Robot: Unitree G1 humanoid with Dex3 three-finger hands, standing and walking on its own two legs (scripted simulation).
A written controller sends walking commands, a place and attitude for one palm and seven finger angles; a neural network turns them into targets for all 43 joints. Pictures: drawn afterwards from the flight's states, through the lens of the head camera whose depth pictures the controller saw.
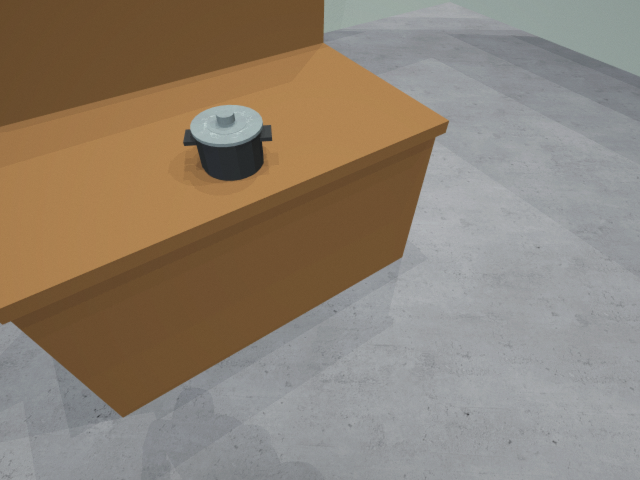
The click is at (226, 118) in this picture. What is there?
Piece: lid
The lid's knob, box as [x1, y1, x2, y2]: [216, 108, 234, 124]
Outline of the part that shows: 216,111 216,117 219,123 228,124 233,122 234,115 231,109 222,108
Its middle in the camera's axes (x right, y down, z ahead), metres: -0.22 -0.27 +0.87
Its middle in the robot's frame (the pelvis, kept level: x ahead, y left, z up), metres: +0.83 +0.26 +0.00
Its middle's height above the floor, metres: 0.78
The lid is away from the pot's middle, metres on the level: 0.00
